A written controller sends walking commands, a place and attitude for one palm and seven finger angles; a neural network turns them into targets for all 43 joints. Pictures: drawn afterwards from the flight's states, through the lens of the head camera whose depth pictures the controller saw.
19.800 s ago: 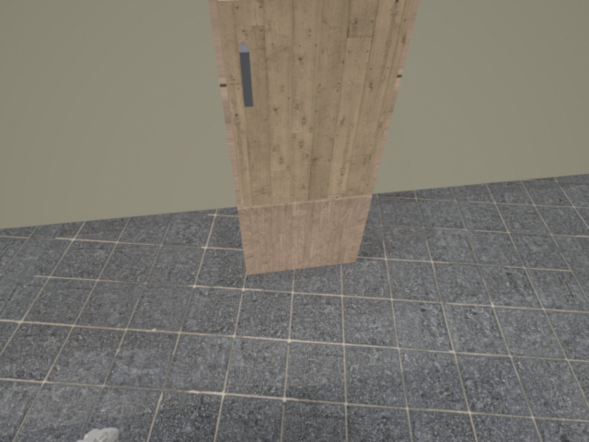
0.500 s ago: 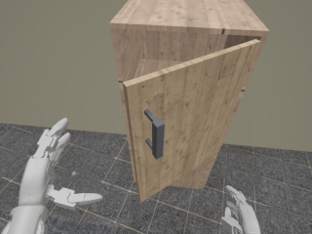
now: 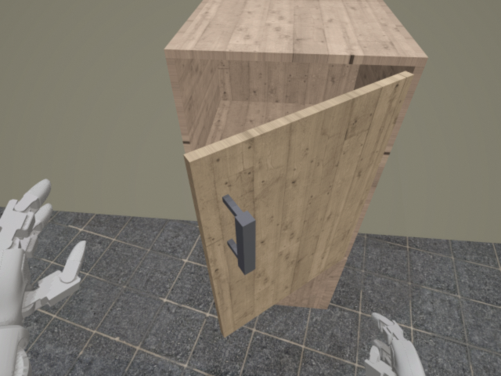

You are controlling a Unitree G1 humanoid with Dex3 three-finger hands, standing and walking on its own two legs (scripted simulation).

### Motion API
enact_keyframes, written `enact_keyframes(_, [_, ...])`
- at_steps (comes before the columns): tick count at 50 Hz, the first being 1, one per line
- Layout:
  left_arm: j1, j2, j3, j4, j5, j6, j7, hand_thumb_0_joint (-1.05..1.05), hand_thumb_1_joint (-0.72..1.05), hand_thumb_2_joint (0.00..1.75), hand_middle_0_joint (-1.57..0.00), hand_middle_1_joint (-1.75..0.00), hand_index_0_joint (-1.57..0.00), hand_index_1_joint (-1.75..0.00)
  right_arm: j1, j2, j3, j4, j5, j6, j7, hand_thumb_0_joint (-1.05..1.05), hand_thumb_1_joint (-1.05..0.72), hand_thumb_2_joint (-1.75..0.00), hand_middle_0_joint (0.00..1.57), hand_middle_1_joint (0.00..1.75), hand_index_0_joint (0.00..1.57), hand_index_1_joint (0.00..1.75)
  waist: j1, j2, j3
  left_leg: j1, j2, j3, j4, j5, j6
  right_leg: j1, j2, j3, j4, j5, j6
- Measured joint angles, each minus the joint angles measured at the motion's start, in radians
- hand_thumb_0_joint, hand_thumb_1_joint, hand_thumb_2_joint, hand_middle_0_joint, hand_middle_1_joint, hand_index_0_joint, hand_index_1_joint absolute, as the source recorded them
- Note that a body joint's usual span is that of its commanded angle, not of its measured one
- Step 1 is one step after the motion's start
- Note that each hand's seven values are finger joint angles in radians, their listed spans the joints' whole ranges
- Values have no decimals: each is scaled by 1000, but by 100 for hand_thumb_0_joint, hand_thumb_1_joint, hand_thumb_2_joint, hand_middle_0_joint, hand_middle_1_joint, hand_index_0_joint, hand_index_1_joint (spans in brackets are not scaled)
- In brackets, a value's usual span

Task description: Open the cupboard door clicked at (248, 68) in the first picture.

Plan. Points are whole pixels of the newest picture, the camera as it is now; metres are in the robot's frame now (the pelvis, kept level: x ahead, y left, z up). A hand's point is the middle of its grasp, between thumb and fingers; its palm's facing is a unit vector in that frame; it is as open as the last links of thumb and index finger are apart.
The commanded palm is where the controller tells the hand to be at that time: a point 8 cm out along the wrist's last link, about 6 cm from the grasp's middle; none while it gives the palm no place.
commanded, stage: draw the hand back to the body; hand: left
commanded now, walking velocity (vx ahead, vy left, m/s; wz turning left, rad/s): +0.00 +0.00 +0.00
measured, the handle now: (238, 235) +0.30 +0.06 +0.10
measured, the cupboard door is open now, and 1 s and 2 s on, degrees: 39 39 39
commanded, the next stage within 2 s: step back with the hand held close in 0.40 s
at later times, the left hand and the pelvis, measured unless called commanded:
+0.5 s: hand (75, 269) +0.19 +0.24 +0.16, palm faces +0.43 -0.81 -0.39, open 7.4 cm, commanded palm +0.14 +0.28 +0.18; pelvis +0.00 -0.02 +0.00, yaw +0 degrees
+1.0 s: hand (29, 301) +0.14 +0.27 +0.16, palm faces +0.35 -0.78 -0.51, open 7.4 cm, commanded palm +0.08 +0.31 +0.18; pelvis -0.06 +0.01 -0.01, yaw -1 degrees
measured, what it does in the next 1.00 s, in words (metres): shifts its weight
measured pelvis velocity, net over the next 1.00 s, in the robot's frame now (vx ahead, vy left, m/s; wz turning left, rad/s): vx -0.06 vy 0.01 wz -0.02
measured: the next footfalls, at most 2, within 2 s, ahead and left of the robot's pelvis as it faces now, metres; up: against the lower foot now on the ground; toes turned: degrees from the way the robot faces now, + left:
right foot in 1.70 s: -0.37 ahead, -0.07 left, +0.00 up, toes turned -2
left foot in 1.82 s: -0.11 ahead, +0.11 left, +0.00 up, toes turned -4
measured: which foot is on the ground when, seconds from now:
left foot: down 0.00-1.00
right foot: down 0.00-1.00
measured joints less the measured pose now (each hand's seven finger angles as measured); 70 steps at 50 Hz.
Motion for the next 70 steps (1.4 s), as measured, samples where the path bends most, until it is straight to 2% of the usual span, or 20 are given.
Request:
enact_keyframes(5, [-15,10,35,12,-6,-3,1,1,72,83,-20,-30,-20,-30,-8,-4,-8,2,2,8,2,2,-91,-90,21,30,20,30,2,4,-2,8,4,-3,-7,0,-5,10,5,-2,-11,2,-5])
enact_keyframes(11, [-21,-14,16,33,-8,3,-4,1,84,88,-21,-30,-20,-30,-15,-7,-12,-1,2,20,5,2,-91,-90,21,30,20,30,1,11,2,11,7,-5,-17,5,-9,10,7,-4,-15,4,-10])
enact_keyframes(27, [-20,-5,21,40,-11,-3,-8,1,89,90,-21,-30,-21,-30,-11,0,-14,13,3,23,1,2,-91,-90,21,30,20,30,-1,15,5,21,22,-11,-19,9,-23,25,23,-9,-27,13,-24])
enact_keyframes(33, [-17,26,81,54,-1,-51,-12,1,89,90,-21,-30,-21,-30,-30,-10,-23,-11,8,69,11,2,-91,-90,21,30,20,30,-27,20,17,-39,36,-19,13,11,-23,-16,37,-16,-37,38,-21])
enact_keyframes(39, [37,24,53,6,8,-42,-6,1,89,90,-21,-30,-21,-30,-34,-29,-48,-39,14,107,4,2,-91,-90,21,30,20,30,-45,7,41,-84,28,2,15,34,-11,-80,26,1,-3,48,-6])
enact_keyframes(44, [66,69,68,-58,11,-48,2,1,89,90,-21,-30,-21,-30,-27,-19,-56,-55,18,120,-6,2,-91,-90,21,30,20,30,-56,-19,55,-120,20,14,31,51,-1,-129,17,9,37,54,3])
enact_keyframes(50, [76,107,129,-93,13,-76,20,1,89,90,-21,-30,-21,-30,-13,-1,-45,-66,14,109,-6,2,-91,-90,21,30,20,30,-64,-33,46,-170,15,21,59,72,11,-186,10,12,80,68,14])
enact_keyframes(58, [63,54,128,-61,43,-93,30,1,89,90,-21,-30,-21,-30,18,5,-31,-61,1,69,-6,1,-91,-90,21,30,20,30,-62,-9,30,-241,13,18,132,56,26,-250,6,2,151,57,25])
enact_keyframes(61, [40,29,113,-60,52,-93,37,1,89,90,-21,-30,-21,-30,32,7,-31,-45,-5,59,-6,1,-91,-90,21,30,20,30,-59,-10,26,-273,10,10,163,-22,15,-265,3,-9,149,40,16])
enact_keyframes(63, [29,26,107,-83,51,-101,47,1,89,90,-21,-30,-21,-30,36,6,-30,-34,-9,50,-3,1,-91,-90,21,30,20,30,-58,-23,33,-295,1,7,189,-74,-5,-274,-8,-16,138,90,12])
enact_keyframes(65, [18,32,105,-112,49,-116,56,1,89,90,-21,-30,-21,-30,34,1,-30,-22,-11,44,0,1,-91,-90,21,30,20,30,-63,-36,49,-311,-4,7,215,-83,-15,-284,-18,-23,155,124,23])
enact_keyframes(67, [13,46,108,-131,48,-129,61,1,89,90,-21,-30,-21,-30,31,-2,-32,-11,-11,45,-1,2,-91,-90,21,30,20,30,-68,-44,57,-318,-2,13,223,-48,-6,-296,-22,-27,185,101,32])
enact_keyframes(68, [11,52,112,-136,48,-132,63,1,89,90,-21,-30,-21,-30,31,-4,-33,-11,-10,46,-4,2,-91,-90,21,30,20,30,-69,-44,58,-322,3,17,222,-23,10,-310,-19,-26,212,51,32])
enact_keyframes(70, [-3,60,126,-132,55,-130,63,1,89,90,-21,-30,-21,-30,31,-4,-41,-16,-16,36,-11,2,-91,-90,21,30,20,30,-76,-17,64,-329,25,12,197,66,50,-363,23,0,397,-80,37])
